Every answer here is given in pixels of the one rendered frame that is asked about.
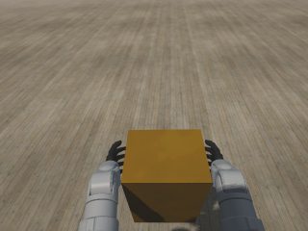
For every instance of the robot left forearm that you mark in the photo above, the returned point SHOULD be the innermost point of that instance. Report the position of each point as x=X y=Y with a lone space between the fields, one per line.
x=102 y=199

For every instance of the carton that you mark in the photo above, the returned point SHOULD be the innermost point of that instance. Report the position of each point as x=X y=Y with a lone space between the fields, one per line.
x=166 y=175

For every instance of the robot left hand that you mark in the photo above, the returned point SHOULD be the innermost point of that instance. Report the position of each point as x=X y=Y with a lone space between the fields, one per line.
x=112 y=154

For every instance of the robot right forearm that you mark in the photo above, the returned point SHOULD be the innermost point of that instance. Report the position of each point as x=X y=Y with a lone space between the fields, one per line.
x=234 y=198

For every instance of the robot right hand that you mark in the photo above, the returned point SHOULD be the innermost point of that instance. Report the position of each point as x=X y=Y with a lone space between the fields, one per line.
x=215 y=152

